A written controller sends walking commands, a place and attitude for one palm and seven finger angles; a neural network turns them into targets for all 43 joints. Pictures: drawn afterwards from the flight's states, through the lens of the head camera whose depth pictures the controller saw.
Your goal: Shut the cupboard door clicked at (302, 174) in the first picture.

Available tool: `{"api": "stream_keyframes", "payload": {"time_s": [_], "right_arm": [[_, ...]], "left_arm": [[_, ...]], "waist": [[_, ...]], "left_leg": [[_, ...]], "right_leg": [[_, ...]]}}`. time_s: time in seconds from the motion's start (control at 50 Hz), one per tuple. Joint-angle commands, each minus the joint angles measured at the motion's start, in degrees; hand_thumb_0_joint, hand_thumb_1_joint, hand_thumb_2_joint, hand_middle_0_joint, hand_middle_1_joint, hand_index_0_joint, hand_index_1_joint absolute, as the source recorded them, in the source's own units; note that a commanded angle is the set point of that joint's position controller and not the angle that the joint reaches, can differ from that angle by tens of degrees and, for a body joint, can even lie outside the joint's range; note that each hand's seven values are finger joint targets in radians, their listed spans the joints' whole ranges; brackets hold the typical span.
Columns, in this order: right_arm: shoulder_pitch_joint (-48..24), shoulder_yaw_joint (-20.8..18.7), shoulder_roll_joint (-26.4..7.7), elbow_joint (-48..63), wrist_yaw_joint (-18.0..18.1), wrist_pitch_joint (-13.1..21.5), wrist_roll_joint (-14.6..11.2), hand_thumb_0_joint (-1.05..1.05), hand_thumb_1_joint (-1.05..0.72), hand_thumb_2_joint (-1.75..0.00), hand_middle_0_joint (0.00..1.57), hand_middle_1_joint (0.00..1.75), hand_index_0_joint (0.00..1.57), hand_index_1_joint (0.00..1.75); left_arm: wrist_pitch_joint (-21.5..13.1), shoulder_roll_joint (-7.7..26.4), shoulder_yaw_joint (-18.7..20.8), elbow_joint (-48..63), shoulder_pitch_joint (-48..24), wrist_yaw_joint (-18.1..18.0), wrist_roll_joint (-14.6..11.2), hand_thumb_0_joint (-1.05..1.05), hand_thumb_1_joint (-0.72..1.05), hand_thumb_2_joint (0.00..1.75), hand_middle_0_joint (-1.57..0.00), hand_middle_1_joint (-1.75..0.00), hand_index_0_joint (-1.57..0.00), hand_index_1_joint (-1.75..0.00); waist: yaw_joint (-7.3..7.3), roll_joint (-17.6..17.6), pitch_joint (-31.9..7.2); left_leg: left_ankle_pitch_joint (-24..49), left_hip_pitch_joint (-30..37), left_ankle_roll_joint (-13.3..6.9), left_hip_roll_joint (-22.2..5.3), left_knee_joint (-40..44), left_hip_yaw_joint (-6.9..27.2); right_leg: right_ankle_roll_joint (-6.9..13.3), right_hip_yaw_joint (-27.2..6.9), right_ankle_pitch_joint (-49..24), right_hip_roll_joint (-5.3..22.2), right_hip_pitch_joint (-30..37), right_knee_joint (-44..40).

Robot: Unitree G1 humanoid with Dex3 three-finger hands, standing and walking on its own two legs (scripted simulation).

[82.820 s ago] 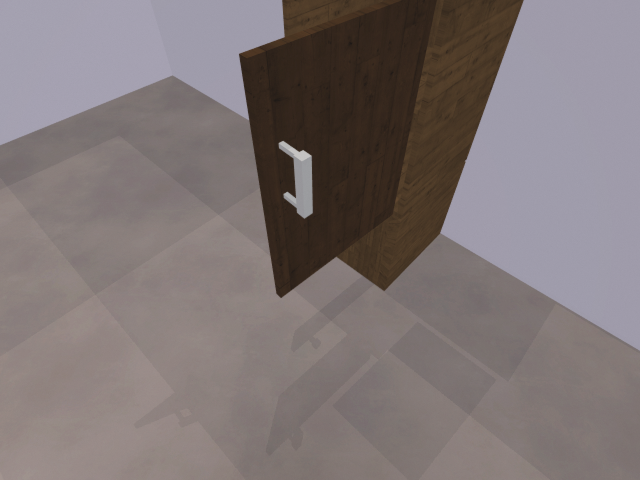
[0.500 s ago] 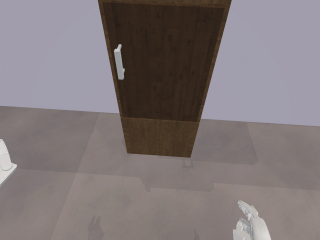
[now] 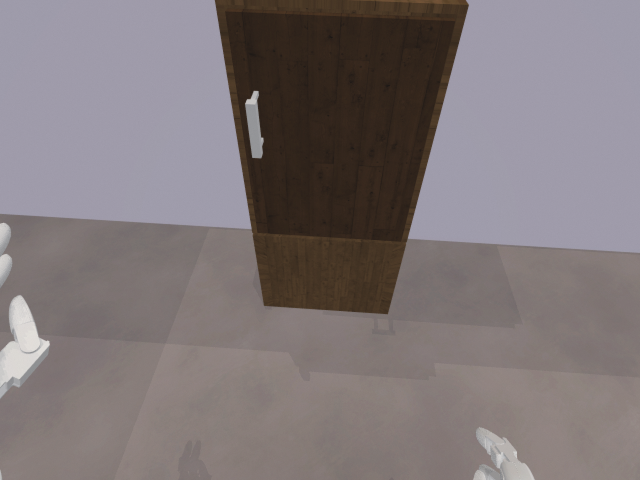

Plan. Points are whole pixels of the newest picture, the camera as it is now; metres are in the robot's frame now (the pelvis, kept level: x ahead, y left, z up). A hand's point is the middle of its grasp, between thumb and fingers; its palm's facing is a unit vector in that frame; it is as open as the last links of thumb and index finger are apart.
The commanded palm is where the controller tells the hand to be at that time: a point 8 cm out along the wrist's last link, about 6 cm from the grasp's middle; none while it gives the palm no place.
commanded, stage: stop stepping back and stand still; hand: left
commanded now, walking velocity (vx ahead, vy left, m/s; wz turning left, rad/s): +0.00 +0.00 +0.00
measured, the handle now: (256, 124) +0.81 +0.19 +0.03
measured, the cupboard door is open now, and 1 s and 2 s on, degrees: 0 0 0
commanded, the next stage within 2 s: let the arm hang, fingers relaxed in 0.18 s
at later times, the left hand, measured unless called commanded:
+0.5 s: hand out of the picture +0.12 +0.22 -0.11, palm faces -0.04 -0.94 -0.34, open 7.4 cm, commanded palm none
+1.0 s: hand out of the picture -0.02 +0.22 -0.16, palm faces +0.02 -0.95 -0.30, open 7.4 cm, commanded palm none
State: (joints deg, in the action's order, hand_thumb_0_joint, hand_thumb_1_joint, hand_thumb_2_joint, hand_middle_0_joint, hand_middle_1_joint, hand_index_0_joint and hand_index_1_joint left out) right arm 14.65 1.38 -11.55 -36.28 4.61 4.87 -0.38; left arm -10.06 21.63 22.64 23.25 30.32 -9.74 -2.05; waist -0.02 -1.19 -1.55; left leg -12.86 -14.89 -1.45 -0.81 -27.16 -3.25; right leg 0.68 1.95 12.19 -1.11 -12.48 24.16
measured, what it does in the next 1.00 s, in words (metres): stands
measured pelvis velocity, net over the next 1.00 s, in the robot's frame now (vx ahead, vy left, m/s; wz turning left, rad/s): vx -0.02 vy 0.00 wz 0.01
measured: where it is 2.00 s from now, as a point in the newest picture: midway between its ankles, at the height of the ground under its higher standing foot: outside the picture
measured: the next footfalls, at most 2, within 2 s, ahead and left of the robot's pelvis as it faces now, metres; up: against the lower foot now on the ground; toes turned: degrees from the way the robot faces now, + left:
none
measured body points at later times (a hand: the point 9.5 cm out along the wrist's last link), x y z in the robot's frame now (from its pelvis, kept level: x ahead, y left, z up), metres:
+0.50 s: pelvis -0.02 +0.01 -0.01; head -0.01 -0.02 +0.44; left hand +0.12 +0.26 -0.09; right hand +0.12 -0.26 -0.13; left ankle +0.02 +0.10 -0.74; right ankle +0.01 -0.11 -0.74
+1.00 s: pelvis -0.02 +0.00 +0.00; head -0.02 -0.02 +0.45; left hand -0.02 +0.27 -0.14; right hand -0.01 -0.25 -0.16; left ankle +0.02 +0.10 -0.74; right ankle +0.01 -0.11 -0.74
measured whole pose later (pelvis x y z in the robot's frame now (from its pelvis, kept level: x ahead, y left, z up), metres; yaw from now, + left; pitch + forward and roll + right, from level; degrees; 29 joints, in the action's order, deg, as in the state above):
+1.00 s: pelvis -0.02 +0.00 +0.00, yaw +0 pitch -2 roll +0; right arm 15.7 -0.2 -13.0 -62.6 0.9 -0.8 0.8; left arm 0.9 14.7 1.0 -63.6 15.8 -0.5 1.1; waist -0.1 -2.1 1.2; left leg -9.5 -12.4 -1.5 0.0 -23.8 -3.2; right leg 1.1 2.1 10.5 -0.3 -11.1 23.6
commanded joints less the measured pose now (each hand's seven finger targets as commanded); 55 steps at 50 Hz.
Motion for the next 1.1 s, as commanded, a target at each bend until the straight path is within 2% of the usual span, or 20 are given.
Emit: {"api": "stream_keyframes", "payload": {"time_s": [0.0,0.06,0.08,0.18,0.24,0.26,0.28,0.3,0.32,0.36,0.38,0.42,0.44,0.48,0.52,0.58,0.64,0.8,0.94,1.08], "right_arm": [[-6.84,-3.0,-7.34,9.41,0.64,3.38,0.21,0.0,-0.9,-0.9,0.2,0.3,0.2,0.3],[-7.01,-3.17,-7.5,9.39,0.84,3.55,0.5,0.0,-0.9,-0.9,0.2,0.3,0.2,0.3],[-6.85,-2.95,-7.05,9.63,0.77,3.58,0.44,0.0,-0.9,-0.9,0.2,0.3,0.2,0.3],[-6.61,-2.95,-6.8,9.52,0.61,3.88,0.49,0.0,-0.9,-0.9,0.2,0.3,0.2,0.3],[-6.31,-3.1,-7.12,9.39,0.43,3.83,0.36,0.0,-0.9,-0.9,0.2,0.3,0.2,0.3],[-11.51,-4.77,-13.11,-3.12,-4.78,8.31,-0.88,0.0,-0.9,-0.9,0.2,0.3,0.2,0.3],[-6.95,-5.37,-15.83,-3.57,-5.26,3.45,-0.39,0.0,-0.9,-0.9,0.2,0.3,0.2,0.3],[-5.97,-5.39,-15.11,-2.03,-4.91,1.78,-0.32,0.0,-0.9,-0.9,0.2,0.3,0.2,0.3],[-5.62,-5.24,-14.86,-2.83,-4.87,0.95,0.16,0.0,-0.9,-0.9,0.2,0.3,0.2,0.3],[-6.34,-4.49,-15.28,-3.31,-4.8,-0.6,0.69,0.0,-0.9,-0.9,0.2,0.3,0.2,0.3],[-6.55,-4.15,-15.32,-3.66,-4.71,-1.03,0.87,0.0,-0.9,-0.9,0.2,0.3,0.2,0.3],[-6.02,-4.08,-15.05,-5.33,-4.83,-1.96,1.17,0.0,-0.9,-0.9,0.2,0.3,0.2,0.3],[-5.22,-3.96,-14.3,-6.38,-4.88,-2.61,1.27,0.0,-0.9,-0.9,0.2,0.3,0.2,0.3],[-4.22,-3.18,-12.22,-8.19,-4.91,-3.88,1.51,0.0,-0.9,-0.9,0.2,0.3,0.2,0.3],[-4.18,-2.58,-10.88,-10.09,-4.83,-4.45,1.64,0.0,-0.9,-0.9,0.2,0.3,0.2,0.3],[-4.55,-2.37,-10.11,-12.98,-4.45,-4.6,1.64,0.0,-0.9,-0.9,0.2,0.3,0.2,0.3],[-3.53,-2.7,-9.49,-15.65,-3.97,-4.83,1.69,0.0,-0.9,-0.9,0.2,0.3,0.2,0.3],[1.78,-3.38,-9.8,-21.35,-3.29,-4.78,1.35,0.0,-0.9,-0.9,0.2,0.3,0.2,0.3],[1.8,-3.5,-10.22,-23.76,-3.18,-4.75,1.41,0.0,-0.9,-0.9,0.2,0.3,0.2,0.3],[0.56,-3.52,-10.02,-24.54,-3.31,-4.35,1.36,0.0,-0.9,-0.9,0.2,0.3,0.2,0.3]], "left_arm": [[-3.39,10.42,5.75,11.6,-4.18,-1.02,0.25,0.0,0.9,0.9,-0.2,-0.3,-0.2,-0.3],[-3.69,12.63,8.0,12.89,-4.22,-1.2,0.43,0.0,0.9,0.9,-0.2,-0.3,-0.2,-0.3],[-3.87,11.46,7.04,13.62,-4.15,-1.11,0.44,0.0,0.9,0.9,-0.2,-0.3,-0.2,-0.3],[-4.27,11.35,7.71,13.88,-1.36,-1.12,0.18,0.0,0.9,0.9,-0.2,-0.3,-0.2,-0.3],[-4.16,10.36,6.95,12.89,-0.88,-1.07,0.0,0.0,0.9,0.9,-0.2,-0.3,-0.2,-0.3],[2.09,-0.74,-19.21,-29.6,-4.57,6.33,2.33,0.0,0.9,0.9,-0.2,-0.3,-0.2,-0.3],[8.49,0.88,-16.55,-30.49,-6.46,8.46,2.72,0.0,0.9,0.9,-0.2,-0.3,-0.2,-0.3],[10.42,0.62,-16.42,-29.26,-6.36,8.93,2.92,0.0,0.9,0.9,-0.2,-0.3,-0.2,-0.3],[10.37,0.19,-16.53,-31.24,-8.25,9.08,3.16,0.0,0.9,0.9,-0.2,-0.3,-0.2,-0.3],[9.93,1.59,-17.21,-37.01,-10.46,9.37,3.53,0.0,0.9,0.9,-0.2,-0.3,-0.2,-0.3],[9.82,2.13,-17.54,-40.05,-10.96,9.42,3.58,0.0,0.9,0.9,-0.2,-0.3,-0.2,-0.3],[9.45,3.58,-17.84,-47.15,-13.19,9.48,4.04,0.0,0.9,0.9,-0.2,-0.3,-0.2,-0.3],[9.51,3.66,-18.24,-50.59,-14.5,9.41,4.05,0.0,0.9,0.9,-0.2,-0.3,-0.2,-0.3],[10.01,2.83,-19.51,-56.04,-16.71,9.13,3.67,0.0,0.9,0.9,-0.2,-0.3,-0.2,-0.3],[10.21,1.86,-20.35,-60.86,-17.32,8.96,3.45,0.0,0.9,0.9,-0.2,-0.3,-0.2,-0.3],[10.08,0.79,-20.62,-67.8,-15.07,8.76,3.24,0.0,0.9,0.9,-0.2,-0.3,-0.2,-0.3],[9.88,0.21,-19.99,-73.08,-13.52,8.7,3.11,0.0,0.9,0.9,-0.2,-0.3,-0.2,-0.3],[9.26,0.37,-20.14,-81.23,-14.71,8.86,2.89,0.0,0.9,0.9,-0.2,-0.3,-0.2,-0.3],[9.61,0.29,-20.22,-84.25,-14.89,8.69,3.02,0.0,0.9,0.9,-0.2,-0.3,-0.2,-0.3],[9.5,0.77,-20.15,-84.73,-15.68,8.62,3.11,0.0,0.9,0.9,-0.2,-0.3,-0.2,-0.3]], "waist": [[-0.27,-1.31,-1.93],[-0.09,-2.16,-2.37],[-0.15,-2.67,-2.53],[-0.18,-4.29,-3.73],[-0.2,-3.56,-3.99],[-2.16,-2.51,1.93],[-1.65,-4.86,-0.62],[-1.55,-5.61,-0.81],[-1.05,-4.27,-1.66],[-0.19,2.04,-2.35],[0.14,6.06,-2.99],[-0.33,13.31,-4.18],[-0.94,14.57,-4.15],[-1.68,11.06,-2.65],[-1.66,4.1,-1.78],[-0.37,-4.58,-1.41],[0.32,-8.92,-0.37],[-0.5,0.64,2.86],[-0.24,3.13,6.55],[-0.06,2.64,5.98]], "left_leg": [[-5.92,-4.15,0.08,-4.68,9.12,7.09],[-7.06,-4.9,0.01,-4.75,10.17,7.44],[-6.59,-5.36,-0.01,-4.79,10.23,7.58],[-2.97,-5.03,0.28,-4.37,8.56,6.66],[-0.17,-4.28,0.68,-4.23,7.59,6.26],[13.51,-2.92,1.2,-5.74,-1.35,5.76],[17.24,-0.6,1.59,-6.38,0.23,5.73],[17.32,-0.35,0.8,-7.09,0.22,5.91],[16.9,-2.93,-0.69,-8.06,0.91,7.25],[15.85,-3.83,-2.05,-8.45,1.68,9.5],[14.33,-3.93,-2.25,-7.89,1.34,9.81],[9.34,-1.41,-1.39,-4.76,-1.36,8.59],[6.69,0.53,-1.03,-3.33,-2.62,7.69],[4.09,2.83,-0.43,-1.96,-2.79,6.58],[3.94,3.66,-0.28,-2.47,-0.15,7.12],[1.76,0.96,-0.48,-4.07,4.16,8.25],[-3.93,-1.59,-0.36,-4.06,6.58,8.27],[-3.98,0.97,-0.54,-4.71,7.65,8.03],[-6.35,1.08,-0.88,-5.2,10.26,8.37],[-5.12,1.43,-0.84,-5.38,11.42,8.2]], "right_leg": [[-0.39,-5.41,1.58,3.35,2.94,-4.45],[-0.42,-4.92,1.13,2.94,4.0,-3.86],[-0.39,-4.52,0.66,2.99,4.8,-3.24],[-0.1,-4.94,-3.7,3.37,6.01,-2.71],[-0.03,-5.03,-5.38,3.31,5.67,-2.75],[0.77,-0.87,-9.39,6.23,-4.98,2.28],[1.04,-4.17,-7.77,7.31,-5.26,1.56],[0.99,-2.81,-3.76,5.74,-5.74,3.54],[1.16,-1.53,-0.83,4.62,-4.93,6.76],[1.51,-2.54,0.9,3.62,-2.9,8.15],[1.69,-3.34,-0.74,4.34,-1.26,6.46],[3.16,-7.48,-2.26,7.3,-2.65,2.95],[4.08,-9.29,-0.92,9.02,-4.71,0.89],[4.67,-10.35,3.03,10.07,-7.76,-1.55],[3.96,-9.81,5.14,8.96,-7.69,-1.99],[2.45,-7.99,4.37,6.87,-2.71,-1.78],[2.89,-7.64,4.75,6.57,0.41,-3.49],[3.19,-8.11,7.82,7.23,-1.48,-8.1],[2.67,-7.95,9.49,6.66,-3.35,-8.61],[2.31,-7.61,6.45,6.71,-2.06,-7.89]]}}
